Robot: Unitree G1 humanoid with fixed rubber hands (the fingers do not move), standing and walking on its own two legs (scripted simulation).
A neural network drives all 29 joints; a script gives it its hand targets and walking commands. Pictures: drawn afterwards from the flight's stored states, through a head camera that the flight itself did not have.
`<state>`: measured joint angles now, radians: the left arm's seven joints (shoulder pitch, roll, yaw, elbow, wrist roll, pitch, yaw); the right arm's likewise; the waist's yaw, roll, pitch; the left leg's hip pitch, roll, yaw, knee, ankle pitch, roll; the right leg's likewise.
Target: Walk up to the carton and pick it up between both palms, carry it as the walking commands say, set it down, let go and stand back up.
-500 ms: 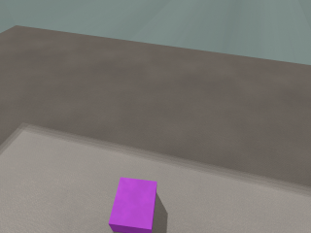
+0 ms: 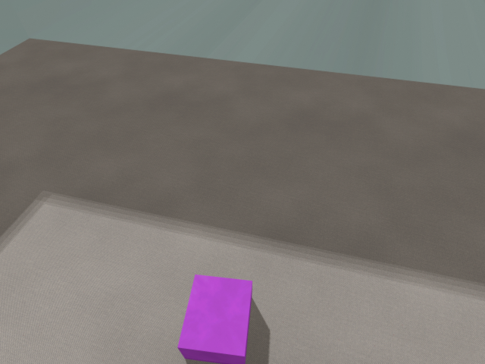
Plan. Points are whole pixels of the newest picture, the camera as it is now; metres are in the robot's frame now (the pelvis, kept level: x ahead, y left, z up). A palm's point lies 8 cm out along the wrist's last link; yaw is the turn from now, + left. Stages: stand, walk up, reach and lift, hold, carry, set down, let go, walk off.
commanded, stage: walk up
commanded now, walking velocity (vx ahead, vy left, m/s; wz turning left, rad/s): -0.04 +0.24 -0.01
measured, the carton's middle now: (219, 319) +0.42 +0.13 -0.70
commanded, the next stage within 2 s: stand in 1.40 s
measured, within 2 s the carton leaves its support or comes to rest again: neither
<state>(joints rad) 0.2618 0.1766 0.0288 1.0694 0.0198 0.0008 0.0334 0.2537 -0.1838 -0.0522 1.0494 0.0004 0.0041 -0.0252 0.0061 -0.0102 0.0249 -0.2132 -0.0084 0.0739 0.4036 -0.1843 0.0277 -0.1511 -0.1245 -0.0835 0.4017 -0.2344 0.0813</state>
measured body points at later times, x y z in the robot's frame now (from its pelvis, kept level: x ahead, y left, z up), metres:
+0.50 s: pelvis -0.01 +0.12 +0.00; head +0.02 +0.14 +0.45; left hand +0.06 +0.38 -0.15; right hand +0.06 -0.13 -0.13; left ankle +0.02 +0.21 -0.74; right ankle -0.04 +0.01 -0.69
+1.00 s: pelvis -0.01 +0.12 +0.00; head +0.00 +0.13 +0.45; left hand +0.03 +0.34 -0.16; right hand -0.02 -0.11 -0.15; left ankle +0.02 +0.21 -0.74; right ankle -0.04 +0.03 -0.74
